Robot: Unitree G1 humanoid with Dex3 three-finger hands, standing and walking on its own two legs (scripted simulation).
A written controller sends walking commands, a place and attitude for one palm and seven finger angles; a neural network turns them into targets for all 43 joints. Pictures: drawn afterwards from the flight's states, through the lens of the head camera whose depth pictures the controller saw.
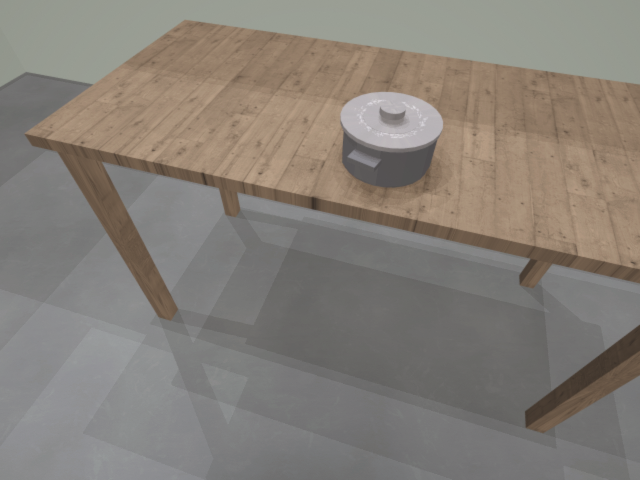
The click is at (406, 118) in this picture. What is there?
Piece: lid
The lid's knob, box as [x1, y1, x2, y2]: [379, 100, 405, 119]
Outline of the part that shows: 381,103 379,112 383,117 388,119 399,119 404,115 405,106 401,102 395,100 387,100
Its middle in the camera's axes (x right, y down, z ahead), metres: +0.12 -0.22 +0.67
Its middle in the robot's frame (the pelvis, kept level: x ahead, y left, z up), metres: +0.68 -0.08 +0.11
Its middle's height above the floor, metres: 0.89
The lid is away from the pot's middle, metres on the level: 0.00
